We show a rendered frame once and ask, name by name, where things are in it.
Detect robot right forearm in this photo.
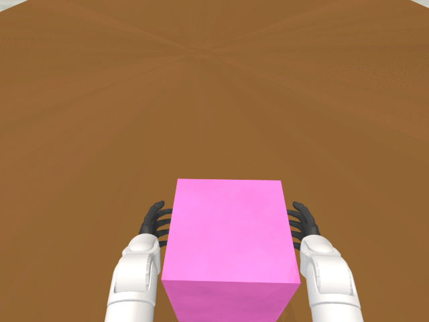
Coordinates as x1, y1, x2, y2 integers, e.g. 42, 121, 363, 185
300, 235, 363, 322

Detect robot left hand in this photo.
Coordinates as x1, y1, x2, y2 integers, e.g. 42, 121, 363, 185
138, 201, 173, 248

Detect carton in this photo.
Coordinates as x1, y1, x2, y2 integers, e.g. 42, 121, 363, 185
161, 179, 301, 322

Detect robot left forearm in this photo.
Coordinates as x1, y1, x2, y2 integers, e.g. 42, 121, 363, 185
105, 233, 161, 322

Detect robot right hand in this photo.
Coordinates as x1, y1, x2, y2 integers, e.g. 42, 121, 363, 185
286, 201, 321, 250

